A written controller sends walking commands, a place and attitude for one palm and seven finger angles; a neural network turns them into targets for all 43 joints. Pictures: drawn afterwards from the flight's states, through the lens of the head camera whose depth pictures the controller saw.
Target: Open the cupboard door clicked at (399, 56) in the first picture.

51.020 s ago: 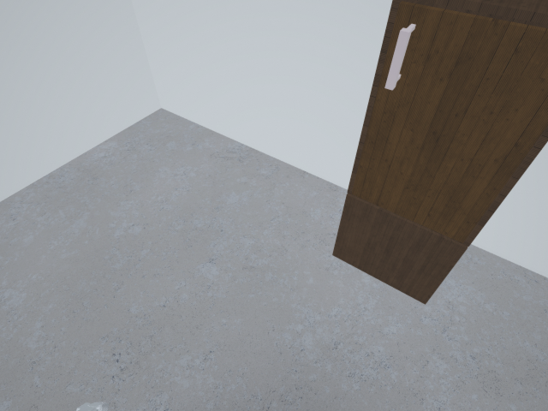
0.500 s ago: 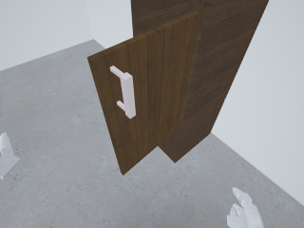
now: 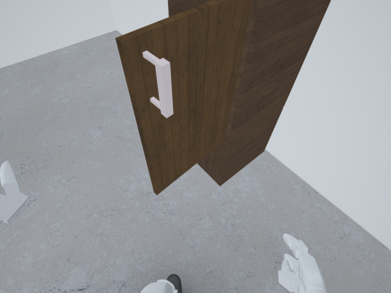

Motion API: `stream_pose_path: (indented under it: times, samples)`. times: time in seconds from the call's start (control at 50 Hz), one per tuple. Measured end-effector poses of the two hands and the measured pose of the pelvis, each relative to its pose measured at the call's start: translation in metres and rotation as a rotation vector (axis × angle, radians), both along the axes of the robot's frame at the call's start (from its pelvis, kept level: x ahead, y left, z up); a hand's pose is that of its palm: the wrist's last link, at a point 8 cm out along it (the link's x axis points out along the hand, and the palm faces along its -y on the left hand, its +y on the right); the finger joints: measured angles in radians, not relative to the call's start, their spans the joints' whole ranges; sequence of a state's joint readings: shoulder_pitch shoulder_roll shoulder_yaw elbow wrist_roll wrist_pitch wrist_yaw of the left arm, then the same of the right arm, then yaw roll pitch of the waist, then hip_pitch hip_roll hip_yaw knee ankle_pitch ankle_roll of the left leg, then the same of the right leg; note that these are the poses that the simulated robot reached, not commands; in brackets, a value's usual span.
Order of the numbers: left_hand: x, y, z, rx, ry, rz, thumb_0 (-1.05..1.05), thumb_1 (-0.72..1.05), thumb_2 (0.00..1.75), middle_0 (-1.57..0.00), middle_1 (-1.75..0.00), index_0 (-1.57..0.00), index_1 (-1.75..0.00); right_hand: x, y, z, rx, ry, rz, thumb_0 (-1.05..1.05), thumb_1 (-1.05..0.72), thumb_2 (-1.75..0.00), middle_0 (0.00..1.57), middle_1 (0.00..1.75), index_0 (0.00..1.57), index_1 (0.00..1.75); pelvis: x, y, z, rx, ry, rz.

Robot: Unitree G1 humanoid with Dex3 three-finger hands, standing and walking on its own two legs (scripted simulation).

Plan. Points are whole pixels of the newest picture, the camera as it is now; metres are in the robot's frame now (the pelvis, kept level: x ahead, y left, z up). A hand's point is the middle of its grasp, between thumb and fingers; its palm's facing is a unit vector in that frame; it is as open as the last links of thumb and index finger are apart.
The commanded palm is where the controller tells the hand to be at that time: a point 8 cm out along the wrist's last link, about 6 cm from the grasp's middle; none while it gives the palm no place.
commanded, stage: step back with the hand held close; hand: left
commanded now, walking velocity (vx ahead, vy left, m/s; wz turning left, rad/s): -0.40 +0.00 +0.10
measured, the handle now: (158, 85) +0.47 +0.13 +0.16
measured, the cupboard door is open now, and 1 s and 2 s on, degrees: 94 94 94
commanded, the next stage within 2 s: stop stepping back and stand still in 0.14 s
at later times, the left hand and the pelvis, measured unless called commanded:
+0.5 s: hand out of the picture +0.06 +0.25 +0.17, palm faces +0.44 -0.78 -0.46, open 7.4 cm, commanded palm +0.02 +0.29 +0.19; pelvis -0.12 -0.01 +0.01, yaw +1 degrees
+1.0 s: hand out of the picture +0.04 +0.25 +0.17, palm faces +0.45 -0.75 -0.48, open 7.4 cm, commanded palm -0.02 +0.29 +0.19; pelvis -0.15 -0.02 +0.01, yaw +2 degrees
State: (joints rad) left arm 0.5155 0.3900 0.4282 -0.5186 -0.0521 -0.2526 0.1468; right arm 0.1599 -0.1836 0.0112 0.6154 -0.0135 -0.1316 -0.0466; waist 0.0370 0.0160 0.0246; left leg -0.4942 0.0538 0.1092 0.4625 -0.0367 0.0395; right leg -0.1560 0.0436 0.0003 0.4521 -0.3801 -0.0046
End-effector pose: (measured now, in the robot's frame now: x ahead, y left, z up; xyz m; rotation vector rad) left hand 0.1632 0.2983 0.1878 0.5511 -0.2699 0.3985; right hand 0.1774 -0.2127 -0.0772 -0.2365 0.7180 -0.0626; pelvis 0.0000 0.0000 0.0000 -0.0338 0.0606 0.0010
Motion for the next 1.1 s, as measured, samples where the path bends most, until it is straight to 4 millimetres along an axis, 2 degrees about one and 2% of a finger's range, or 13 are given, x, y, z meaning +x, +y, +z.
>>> stream_pose_path:
  times: [0.1,0.22,0.34,0.44,0.52,0.58,0.68,0.82,0.92,1.04,1.06,1.1]
  samples:
    - [-0.006,-0.015,0.0,0.016,0.037,-0.105,0.01,0.89,0.9,-0.22,-0.3,-0.21,-0.3,-0.015,-0.014,0.009,-0.016,-0.014,-0.065,0.01,-0.9,-0.9,0.21,0.3,0.2,0.3,-0.015,-0.003,0.002,-0.008,-0.016,-0.015]
    - [-0.026,-0.002,0.004,0.047,0.055,-0.125,0.01,0.89,0.9,-0.22,-0.3,-0.22,-0.3,-0.039,-0.026,0.028,-0.076,-0.045,-0.092,0.01,-0.91,-0.9,0.2,0.3,0.2,0.3,-0.041,0.0,0.006,0.005,-0.033,-0.013]
    - [-0.078,-0.007,0.004,0.021,0.081,-0.08,0.01,0.89,0.9,-0.22,-0.3,-0.21,-0.3,-0.079,-0.031,0.035,-0.066,-0.094,-0.075,0.01,-0.91,-0.9,0.2,0.3,0.2,0.3,-0.078,-0.006,0.008,-0.004,-0.047,-0.004]
    - [-0.128,-0.015,0.003,0.022,0.093,-0.014,0.01,0.89,0.9,-0.22,-0.3,-0.21,-0.3,-0.115,-0.034,0.019,-0.052,-0.043,-0.052,0.01,-0.9,-0.9,0.2,0.3,0.2,0.3,-0.111,-0.015,0.003,0.028,-0.052,0.017]
    - [-0.15,-0.009,0.003,-0.037,0.035,0.05,0.01,0.89,0.9,-0.22,-0.3,-0.22,-0.3,-0.149,-0.035,0.011,-0.061,0.041,-0.067,0.01,-0.9,-0.9,0.2,0.3,0.2,0.3,-0.12,-0.014,0.01,0.042,-0.047,0.023]
    - [-0.155,0.001,-0.001,-0.071,-0.01,0.094,0.01,0.89,0.9,-0.22,-0.3,-0.22,-0.3,-0.167,-0.035,0.009,-0.085,0.059,-0.068,0.01,-0.9,-0.9,0.2,0.3,0.2,0.3,-0.124,-0.01,0.011,0.044,-0.039,0.042]
    - [-0.156,0.012,-0.003,-0.066,-0.039,0.084,0.01,0.89,0.9,-0.21,-0.3,-0.21,-0.3,-0.18,-0.029,0.006,-0.088,0.026,-0.085,0.01,-0.9,-0.9,0.2,0.3,0.2,0.3,-0.138,0.001,0.003,0.043,-0.059,0.052]
    - [-0.16,-0.002,0.009,0.029,0.011,0.031,0.01,0.89,0.9,-0.21,-0.3,-0.21,-0.3,-0.186,-0.012,0.003,0.013,-0.011,-0.066,0.01,-0.9,-0.9,0.2,0.3,0.2,0.3,-0.146,-0.008,0.005,0.045,-0.073,0.04]
    - [-0.163,-0.015,0.006,0.043,0.039,0.022,0.01,0.89,0.9,-0.21,-0.3,-0.21,-0.3,-0.183,-0.02,-0.012,0.037,0.028,-0.055,0.01,-0.9,-0.9,0.21,0.3,0.2,0.3,-0.149,-0.015,0.0,0.035,-0.071,0.035]
    - [-0.166,-0.013,0.005,0.01,0.035,0.048,0.01,0.89,0.9,-0.22,-0.3,-0.22,-0.3,-0.179,-0.034,-0.002,-0.016,0.052,-0.067,0.01,-0.9,-0.9,0.2,0.3,0.2,0.3,-0.145,-0.015,0.008,0.053,-0.072,0.037]
    - [-0.163,-0.01,-0.002,0.013,0.058,0.049,0.01,0.89,0.9,-0.22,-0.3,-0.21,-0.3,-0.178,-0.036,-0.003,-0.015,0.049,-0.051,0.01,-0.91,-0.9,0.2,0.3,0.2,0.3,-0.145,-0.013,0.007,0.051,-0.066,0.051]
    - [-0.151,0.001,-0.044,-0.052,0.206,0.062,0.0,0.89,0.9,-0.21,-0.3,-0.21,-0.3,-0.175,-0.04,-0.015,-0.018,0.076,-0.013,0.01,-0.91,-0.9,0.2,0.3,0.2,0.3,-0.145,-0.008,-0.001,0.034,-0.051,0.074]
